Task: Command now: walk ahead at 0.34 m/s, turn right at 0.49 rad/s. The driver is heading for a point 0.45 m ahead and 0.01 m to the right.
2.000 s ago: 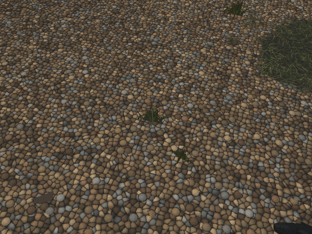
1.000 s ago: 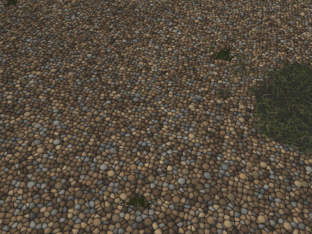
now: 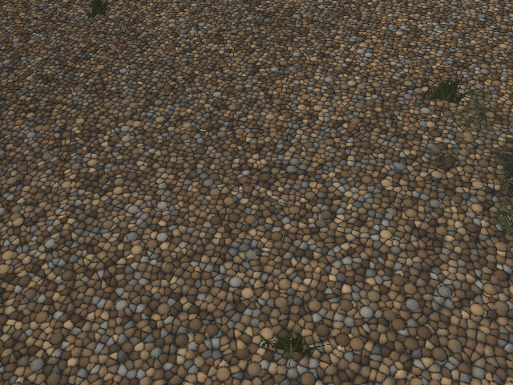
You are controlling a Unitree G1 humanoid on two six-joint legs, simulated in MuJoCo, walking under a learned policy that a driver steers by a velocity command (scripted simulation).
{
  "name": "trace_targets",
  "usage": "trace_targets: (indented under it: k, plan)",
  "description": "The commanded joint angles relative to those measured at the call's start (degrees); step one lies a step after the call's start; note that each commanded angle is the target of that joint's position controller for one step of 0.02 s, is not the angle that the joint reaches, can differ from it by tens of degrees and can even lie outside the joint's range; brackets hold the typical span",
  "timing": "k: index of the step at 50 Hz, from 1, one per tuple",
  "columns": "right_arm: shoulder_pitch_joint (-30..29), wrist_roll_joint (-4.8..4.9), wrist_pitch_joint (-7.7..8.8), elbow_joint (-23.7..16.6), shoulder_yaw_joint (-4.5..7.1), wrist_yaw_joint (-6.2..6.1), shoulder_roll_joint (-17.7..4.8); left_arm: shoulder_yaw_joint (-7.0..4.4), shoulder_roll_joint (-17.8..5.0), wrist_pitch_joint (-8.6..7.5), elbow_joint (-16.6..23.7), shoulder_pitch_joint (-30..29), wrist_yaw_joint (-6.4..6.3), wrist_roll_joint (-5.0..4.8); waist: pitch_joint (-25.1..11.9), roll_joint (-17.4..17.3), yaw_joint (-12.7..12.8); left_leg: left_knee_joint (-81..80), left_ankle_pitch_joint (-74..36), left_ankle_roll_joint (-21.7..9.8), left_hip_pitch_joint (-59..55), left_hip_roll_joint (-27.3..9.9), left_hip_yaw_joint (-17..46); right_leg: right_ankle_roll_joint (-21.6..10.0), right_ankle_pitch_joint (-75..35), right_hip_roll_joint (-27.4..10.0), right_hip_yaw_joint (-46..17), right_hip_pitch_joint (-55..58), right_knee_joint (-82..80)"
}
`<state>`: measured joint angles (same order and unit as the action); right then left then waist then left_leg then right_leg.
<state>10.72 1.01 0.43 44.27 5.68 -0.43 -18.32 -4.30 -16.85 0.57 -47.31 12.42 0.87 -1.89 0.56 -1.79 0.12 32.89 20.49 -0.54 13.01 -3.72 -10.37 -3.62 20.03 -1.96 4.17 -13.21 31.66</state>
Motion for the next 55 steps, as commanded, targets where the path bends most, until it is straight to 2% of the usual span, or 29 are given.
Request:
trace_targets:
  k: [1, 2, 3, 5, 6, 8, 11, 15, 17, 19, 20, 21, 22, 23, 24, 25, 26, 27, 30, 33, 38, 41, 42, 43, 44, 45, 46, 48, 55]
  plan:
    - [-14.5, -0.56, 3.48, -10.15, -0.55, 1.06, -0.59, -3.44, -14.46, -2.33, -0.3, 15.28, -0.13, 1.25, -0.97, 15.66, 7.37, 28.39, 15.17, 1.22, 37.96, 6.14, 9.42, -18.08, 12.27, -20.06, -45.02, 23.56, -21.17]
    - [-13.31, 0.88, 4.67, -9.66, 0.05, 1.76, -3.6, -2.54, -11.43, -3.69, 1.27, 11.04, -0.14, 1.42, 1.89, 10.96, 5.29, 31.24, 10.43, 0.53, 41.27, 2.38, 13.32, -17.32, 11.57, -19.81, -41.58, 23.11, -22.53]
    - [-11.29, 0.97, 5.47, -8.45, 0.41, 2.18, -5.36, -1.86, -9.18, -4.49, 1.96, 8.75, -0.31, 0.91, 3.6, 9.12, 3.47, 30.18, 4.13, -0.06, 41.38, 0.78, 13.29, -14.93, 6.66, -17.38, -35.67, 22.4, -21.79]
    - [-11.02, -1.22, 6.21, -7.16, 0.74, 1.83, -6.16, -1.2, -7.79, -4.54, 2.63, 7.5, -0.78, 0.44, 3.85, 6.49, 2.42, 24.44, -3.62, 0.66, 38.02, -0.64, 12.76, -11.47, -6.18, -13.73, -27.65, 20.21, -21.35]
    - [-11.27, -1.35, 6.26, -7.01, 0.61, 1.95, -5.42, -0.91, -7.24, -4.41, 2.88, 8.11, -1.17, 0.74, 3.33, 6.74, 2.14, 21.97, -6.95, 1.36, 35.43, -0.24, 12.35, -10.52, -11.19, -12.18, -24.9, 18.85, -21.52]
    - [-12.75, -1.05, 6.15, -7.35, -0.09, 2.13, -3.2, -1.07, -7.84, -4.24, 3.11, 9.5, -1.93, 0.95, 3.0, 6.38, 2.41, 15.64, -12.7, 2.69, 32.27, 1.4, 11.1, -9.47, -18.22, -9.84, -20.59, 16.48, -21.62]
    - [-17.51, -0.53, 6.2, -8.88, -1.16, 2.56, -0.79, -1.47, -8.89, -3.91, 3.47, 10.97, -2.69, 0.89, 4.46, 7.61, 3.91, 3.75, -21.03, 3.51, 24.49, 4.03, 9.85, -7.63, -18.06, -6.71, -16.57, 9.09, -21.91]
    - [-20.81, 0.18, 6.57, -10.78, -1.21, 3.36, -1.67, -1.97, -9.28, -3.74, 3.15, 13.57, -2.94, 0.16, 5.56, 9.01, 4.65, -3.5, -24.35, 2.77, 18.85, 4.61, 11.57, -6.72, -16.32, -8.4, -19.33, 7.35, -20.57]
    - [-17.73, 0.21, 6.84, -9.66, -0.97, 3.58, -2.84, -2.13, -9.05, -3.77, 2.84, 13.07, -3.08, 0.4, 4.6, 10.01, 3.32, -4.68, -24.49, 1.31, 17.38, 3.61, 11.86, -5.88, -20.08, -10.61, -18.82, 11.53, -19.43]
    - [-13.18, 0.12, 6.76, -8.31, -0.08, 3.28, -4.96, -2.38, -9.41, -3.41, 2.95, 12.55, -2.9, 1.03, 1.56, 11.61, 1.19, -4.44, -19.46, -1.22, 12.48, 5.14, 9.23, -4.59, -37.03, -10.5, -16.65, 15.8, -12.91]
    - [-7.06, -0.06, 6.52, -6.48, 0.85, 2.79, -6.62, -2.15, -8.87, -3.08, 3.01, 12.57, -2.77, 1.34, -3.05, 11.43, -1.96, -4.93, -18.08, -3.32, 4.28, 7.01, 7.05, -3.45, -48.04, -8.23, -14.17, 16.17, -4.22]
    - [1.52, -0.45, 6.22, -4.58, 1.32, 2.45, -7.98, -1.51, -7.58, -2.84, 3.44, 12.5, -2.79, 1.77, -9.38, 10.59, -6.03, -2.48, -18.28, -6.12, -9.62, 4.22, 9.55, -1.91, -47.83, -6.13, -12.4, 9.91, 7.95]
    - [9.84, -1.85, 6.17, -3.25, 2.16, 2.39, -12.81, 0.06, -2.1, -3.14, 4.73, 18.81, -2.58, 2.25, -20.33, -3.3, -4.87, -2.31, -11.5, -15.13, -31.64, -10.19, 33.65, 1.48, -25.85, 0.75, -10.96, -8.83, 30.56]
    - [11.59, -1.27, 6.28, -1.18, 1.66, 3.41, -10.96, 0.85, -0.89, -4.05, 4.0, 21.32, -2.27, 0.69, -24.95, -17.59, -3.77, -15.35, -5.36, -20.76, -37.23, -17.89, 58.19, 3.41, 11.2, 8.02, -13.6, -20.02, 44.24]
    - [5.87, -0.16, 6.25, -1.99, 0.43, 3.39, -7.09, -0.3, -6.35, -4.72, 4.87, 15.5, -1.96, -0.39, -14.81, -10.66, -3.94, -16.66, -6.02, -18.1, -29.91, -16.63, 52.8, 2.96, 10.58, 4.15, -14.99, -25.48, 48.87]
    - [1.94, -0.42, 5.93, -2.83, -0.22, 3.01, -5.0, -0.41, -7.76, -5.09, 6.14, 9.01, -1.88, -0.46, -8.63, -4.07, -3.73, -15.41, -16.73, -16.1, -20.83, -14.62, 41.96, 2.64, 7.12, 1.57, -13.11, -24.46, 47.69]
    - [-0.46, -0.92, 5.74, -2.68, -0.71, 2.87, -4.04, -0.43, -7.41, -5.33, 6.81, 5.7, -2.01, 0.58, -4.57, 0.84, -2.09, -15.14, -29.96, -14.85, -12.43, -12.33, 34.12, 2.87, 4.81, -0.68, -11.25, -22.53, 43.97]
    - [-1.44, -1.44, 5.88, -2.46, -1.15, 2.78, -2.94, -0.9, -7.68, -5.12, 7.02, 4.88, -2.13, 1.66, -3.89, 1.12, -0.71, -15.27, -38.75, -14.07, -7.98, -10.42, 29.14, 3.04, 3.64, -2.49, -10.75, -19.8, 39.97]
    - [-1.9, -1.72, 6.26, -0.28, -1.71, 2.3, -2.7, 0.06, -3.56, -3.92, 6.6, 7.62, -2.18, 2.02, -4.27, -2.29, 2.06, -17.56, -50.22, -14.69, -1.2, -8.27, 22.12, 4.81, 2.01, -3.15, -9.12, -13.82, 30.19]
    - [-3.52, -1.44, 5.52, 0.88, -1.29, 1.4, -5.15, 1.22, -1.51, -3.15, 7.69, 4.52, -2.43, 2.56, -5.3, -3.09, 2.09, -18.35, -51.68, -14.03, 1.73, -6.67, 16.77, 6.02, -5.57, -2.81, -7.31, -9.32, 16.51]
    - [-0.59, -0.95, 3.61, 3.64, -1.57, 1.04, -5.88, 0.83, -3.56, -2.46, 8.68, -2.23, -2.1, 2.08, -5.01, -2.51, -0.82, -17.12, -38.2, -11.66, -0.51, -6.41, 16.6, 5.68, -15.6, -0.89, -6.99, -5.56, 4.79]
    - [-1.18, -0.29, 2.77, 4.54, -2.39, 0.94, -4.63, 0.24, -4.26, -2.72, 8.6, -2.26, -1.99, 2.79, -3.96, -1.87, 0.71, -11.92, -26.63, -8.43, -0.06, -4.91, 17.81, 3.26, -19.72, 0.42, -6.07, 0.89, -5.99]
    - [1.14, -0.95, 2.9, 5.17, -3.12, 0.95, -2.75, -0.16, -6.02, -2.85, 8.81, -2.01, -2.3, 3.16, -4.29, 0.55, 0.32, -9.23, -21.6, -5.55, 1.19, -2.46, 17.24, 1.95, -30.35, -2.81, -9.42, 5.31, -9.05]
    - [5.53, -2.57, 3.31, 5.59, -3.68, 1.07, -1.32, -0.63, -9.18, -2.59, 9.82, -2.14, -2.75, 3.44, -7.2, 6.26, -2.5, -4.9, -9.68, -2.71, 4.42, 1.52, 14.88, -1.12, -45.35, -9.54, -15.19, 11.83, -5.9]
    - [9.8, -2.14, 3.12, 6.83, -4.33, 0.71, 1.05, 0.21, -6.33, -2.0, 9.42, -3.44, -2.73, 3.51, -10.22, 12.2, -4.43, -3.8, 1.02, -0.3, 6.17, 3.18, 12.71, -6.44, -43.01, -12.84, -18.61, 13.38, -5.06]
    - [6.86, -1.9, 2.37, 6.57, -4.31, 0.28, -0.58, 0.91, -2.91, -1.73, 9.26, -4.42, -2.15, 2.98, -9.5, 10.91, -2.93, -4.99, -0.35, 0.81, 3.91, 2.24, 12.7, -6.58, -34.38, -11.13, -19.11, 10.08, -6.02]
    - [5.02, -1.73, 1.48, 6.44, -3.98, 0.0, -1.99, 1.09, -2.24, -1.63, 9.16, -5.92, -1.61, 2.68, -7.68, 9.45, -2.8, -6.26, -2.75, 1.08, 3.33, 2.2, 12.63, -4.65, -27.74, -8.19, -16.82, 7.6, -6.03]
    - [3.57, -1.7, -0.05, 7.13, -3.56, -0.47, -3.81, 0.77, -3.64, -1.97, 9.18, -6.82, -0.95, 2.6, -4.52, 6.76, -1.91, -7.25, -6.26, 0.79, 2.92, 2.42, 12.98, -1.95, -25.91, -4.57, -13.17, 4.73, -4.72]
    - [2.53, -1.13, -0.87, 9.76, -3.53, -1.0, -3.53, 0.49, -3.77, -2.7, 5.79, -5.56, -1.13, 2.31, -6.69, 3.11, -1.24, -6.85, -15.58, 0.77, -1.52, 1.41, 13.64, -2.11, -38.55, -3.25, -10.92, 7.56, -1.34]
